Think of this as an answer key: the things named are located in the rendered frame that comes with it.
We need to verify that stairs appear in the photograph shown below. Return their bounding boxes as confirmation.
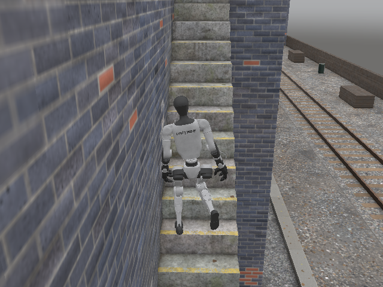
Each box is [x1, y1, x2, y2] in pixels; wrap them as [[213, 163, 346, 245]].
[[157, 0, 240, 287]]

